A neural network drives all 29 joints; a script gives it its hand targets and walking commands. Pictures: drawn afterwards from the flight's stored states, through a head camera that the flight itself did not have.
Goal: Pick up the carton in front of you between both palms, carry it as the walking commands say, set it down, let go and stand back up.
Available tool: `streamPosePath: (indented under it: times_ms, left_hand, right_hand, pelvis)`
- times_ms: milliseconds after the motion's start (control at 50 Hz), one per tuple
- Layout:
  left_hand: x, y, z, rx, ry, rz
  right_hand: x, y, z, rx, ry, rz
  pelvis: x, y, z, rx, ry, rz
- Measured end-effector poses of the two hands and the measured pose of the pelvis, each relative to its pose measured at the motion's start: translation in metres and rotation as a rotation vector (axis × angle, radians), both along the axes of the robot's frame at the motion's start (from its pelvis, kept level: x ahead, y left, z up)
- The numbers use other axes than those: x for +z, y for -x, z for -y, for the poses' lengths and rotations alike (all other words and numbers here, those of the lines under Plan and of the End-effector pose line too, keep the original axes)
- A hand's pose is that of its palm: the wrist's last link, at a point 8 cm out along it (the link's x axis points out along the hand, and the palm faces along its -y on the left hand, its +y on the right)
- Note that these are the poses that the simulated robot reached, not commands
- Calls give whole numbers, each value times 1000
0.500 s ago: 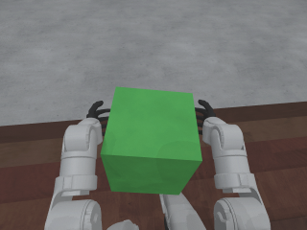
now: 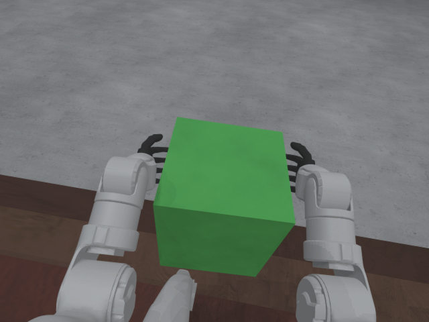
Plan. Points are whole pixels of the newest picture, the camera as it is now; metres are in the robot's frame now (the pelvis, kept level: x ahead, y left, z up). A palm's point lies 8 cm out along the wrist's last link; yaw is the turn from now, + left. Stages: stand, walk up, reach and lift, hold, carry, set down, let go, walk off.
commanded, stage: carry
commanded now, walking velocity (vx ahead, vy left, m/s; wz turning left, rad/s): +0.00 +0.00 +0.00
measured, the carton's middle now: (218, 201) +0.33 +0.04 +0.01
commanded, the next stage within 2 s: none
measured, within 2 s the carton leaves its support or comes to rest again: neither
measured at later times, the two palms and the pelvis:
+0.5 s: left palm (196, 114) +0.73 +0.16 -0.10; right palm (286, 122) +0.72 -0.13 -0.08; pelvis +0.37 +0.03 -0.20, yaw +1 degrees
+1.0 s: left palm (209, 94) +1.11 +0.18 -0.29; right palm (269, 103) +1.10 -0.12 -0.30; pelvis +0.76 +0.03 -0.42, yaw +0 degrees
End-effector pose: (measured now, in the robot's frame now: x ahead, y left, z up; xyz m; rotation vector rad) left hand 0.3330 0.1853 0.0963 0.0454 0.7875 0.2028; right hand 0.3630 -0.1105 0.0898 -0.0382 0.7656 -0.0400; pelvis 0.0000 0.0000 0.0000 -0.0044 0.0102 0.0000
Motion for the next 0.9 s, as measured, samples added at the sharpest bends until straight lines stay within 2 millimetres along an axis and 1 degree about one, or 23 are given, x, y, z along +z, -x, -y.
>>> streamPosePath:
  times_ms: [80, 120, 160, 220, 280, 320, 360, 440, 480, 520, 560, 580, 620, 680, 760, 820, 860, 900]
  left_hand:
    - [-21, -79, 3, -50, -25, 52]
    - [-38, -122, 7, -92, -10, 85]
    - [-58, -161, 16, -130, 13, 90]
    - [-92, -205, 27, -168, 20, 39]
    - [-128, -241, 30, -170, 40, -9]
    - [-147, -263, 28, -162, 49, -24]
    - [-162, -287, 25, -150, 54, -19]
    - [-183, -344, 20, -121, 70, 39]
    - [-191, -376, 20, -107, 75, 76]
    - [-201, -409, 22, -89, 67, 104]
    - [-210, -439, 19, -52, 33, 135]
    - [-217, -452, 15, -34, 13, 144]
    - [-235, -476, 7, -6, -3, 122]
    - [-271, -510, -1, 21, 8, 51]
    - [-314, -556, -2, 18, 13, -37]
    - [-335, -600, 1, -10, 1, -46]
    - [-346, -635, 4, -32, -14, -21]
    - [-355, -672, 4, -49, -23, 18]
  right_hand:
    - [-31, -60, 4, -47, -12, 51]
    - [-46, -88, 9, -91, -3, 82]
    - [-65, -112, 17, -134, 16, 85]
    - [-98, -143, 28, -178, 23, 31]
    - [-127, -177, 31, -193, 25, -18]
    - [-141, -204, 30, -186, 27, -33]
    - [-151, -235, 27, -170, 38, -28]
    - [-163, -304, 22, -131, 62, 28]
    - [-170, -340, 23, -118, 67, 65]
    - [-181, -378, 24, -102, 55, 93]
    - [-197, -421, 21, -60, 40, 124]
    - [-206, -441, 17, -37, 27, 133]
    - [-226, -476, 8, -5, 22, 111]
    - [-260, -518, -1, 24, 39, 42]
    - [-308, -560, -3, 24, 21, -49]
    - [-334, -596, 2, -4, 8, -57]
    - [-349, -624, 4, -25, -6, -32]
    - [-361, -655, 5, -44, -17, 6]
  pelvis:
    - [-41, -66, -18, -3, 12, 4]
    - [-69, -105, -28, 2, 22, 25]
    - [-88, -137, -35, 4, -5, 23]
    - [-108, -177, -45, 7, -4, 7]
    - [-122, -212, -49, 1, -15, -3]
    - [-131, -237, -49, -3, -17, -8]
    - [-141, -263, -46, 0, -16, -13]
    - [-169, -321, -37, 19, -21, -14]
    - [-188, -355, -30, 25, -32, -15]
    - [-210, -392, -23, 19, -46, -5]
    - [-238, -433, -17, 9, -45, 14]
    - [-250, -449, -15, 0, -26, 13]
    - [-266, -477, -9, 2, -13, 7]
    - [-284, -512, -1, 2, -3, -13]
    - [-299, -560, 1, 5, 6, -22]
    - [-315, -600, -4, -8, 1, -26]
    - [-331, -630, -10, -18, 4, -22]
    - [-350, -664, -17, -21, 17, -18]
